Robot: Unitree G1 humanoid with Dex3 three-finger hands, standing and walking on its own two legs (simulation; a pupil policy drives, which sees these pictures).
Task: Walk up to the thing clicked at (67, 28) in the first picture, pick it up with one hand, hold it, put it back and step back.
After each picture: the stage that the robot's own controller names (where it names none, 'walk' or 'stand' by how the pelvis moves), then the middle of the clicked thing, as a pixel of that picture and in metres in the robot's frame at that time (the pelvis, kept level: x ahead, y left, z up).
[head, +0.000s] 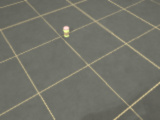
stand; (66, 31) +1.60 +0.16 -0.72
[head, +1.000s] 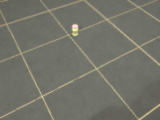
walk; (75, 30) +1.47 +0.15 -0.71
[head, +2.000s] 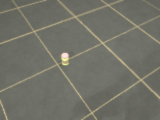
walk; (65, 59) +1.02 +0.16 -0.69
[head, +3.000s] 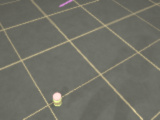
walk; (57, 99) +0.63 +0.15 -0.71
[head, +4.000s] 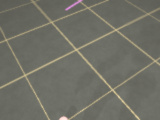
walk; out of the picture +0.41 +0.14 -0.69
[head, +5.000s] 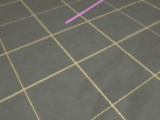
stand; out of the picture +0.35 +0.14 -0.72
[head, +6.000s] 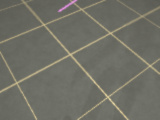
stand; out of the picture +0.31 +0.15 -0.71
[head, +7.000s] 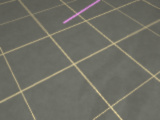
stand; out of the picture +0.31 +0.16 -0.72
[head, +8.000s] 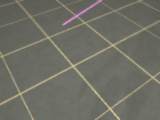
stand; out of the picture +0.31 +0.17 -0.72
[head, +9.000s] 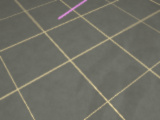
stand; out of the picture +0.32 +0.18 -0.72
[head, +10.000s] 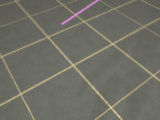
stand; out of the picture +0.30 +0.16 -0.72
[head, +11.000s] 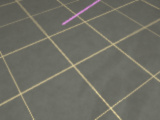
stand; out of the picture +0.30 +0.17 -0.73
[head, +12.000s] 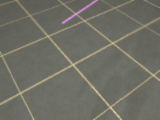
stand; out of the picture +0.30 +0.17 -0.72
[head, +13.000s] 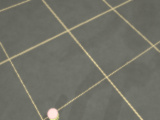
go down; (53, 115) +0.35 +0.15 -0.63
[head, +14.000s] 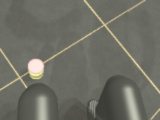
go down; (36, 69) +0.43 +0.15 -0.31
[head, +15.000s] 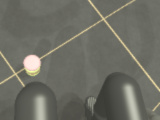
close in; (32, 65) +0.43 +0.14 -0.30
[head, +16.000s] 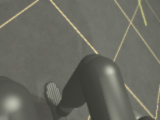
close in; out of the picture +0.44 +0.18 -0.24
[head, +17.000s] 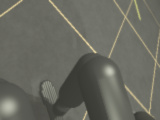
close; out of the picture +0.43 +0.20 -0.23
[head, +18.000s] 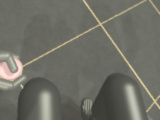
lift; (10, 73) +0.35 +0.22 -0.13
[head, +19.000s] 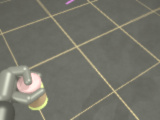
hold; (33, 92) +0.31 +0.16 +0.02
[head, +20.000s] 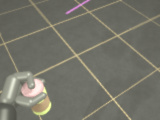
hold; (37, 97) +0.31 +0.16 +0.00
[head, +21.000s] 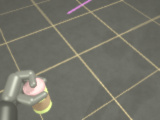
hold; (38, 96) +0.31 +0.16 -0.01
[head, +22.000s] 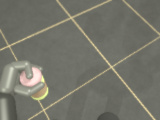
crouch; (35, 84) +0.35 +0.16 -0.07
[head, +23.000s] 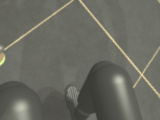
lower; out of the picture +0.44 +0.18 -0.19
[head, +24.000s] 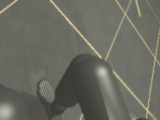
lower; out of the picture +0.45 +0.22 -0.25
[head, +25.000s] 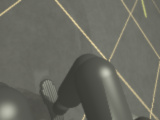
lower; out of the picture +0.45 +0.22 -0.25
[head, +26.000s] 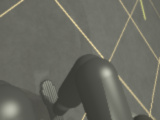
lower; out of the picture +0.44 +0.22 -0.25
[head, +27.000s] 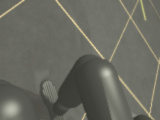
lower; out of the picture +0.44 +0.22 -0.25
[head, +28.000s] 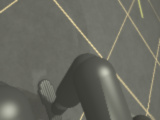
open; out of the picture +0.43 +0.20 -0.25
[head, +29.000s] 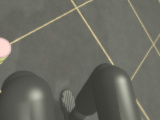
stand; out of the picture +0.43 +0.18 -0.25
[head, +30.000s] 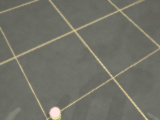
stand; (55, 114) +0.37 +0.14 -0.60
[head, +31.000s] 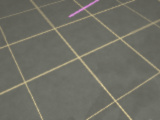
stand; out of the picture +0.36 +0.14 -0.67
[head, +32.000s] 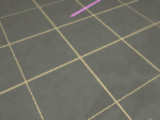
stand; out of the picture +0.35 +0.14 -0.67
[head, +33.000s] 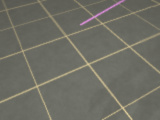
stand; out of the picture +0.37 +0.14 -0.72
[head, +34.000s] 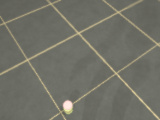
walk; (68, 107) +0.43 +0.09 -0.70
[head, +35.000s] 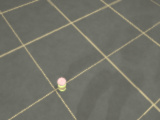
walk; (62, 84) +0.64 +0.13 -0.69
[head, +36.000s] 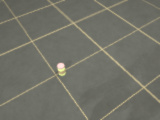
stand; (61, 69) +0.92 +0.24 -0.70
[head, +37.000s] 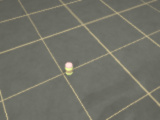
stand; (69, 68) +0.96 +0.13 -0.72
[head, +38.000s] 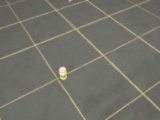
stand; (63, 73) +0.95 +0.18 -0.73
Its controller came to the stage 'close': yes
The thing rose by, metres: 0.72
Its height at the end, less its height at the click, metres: +0.00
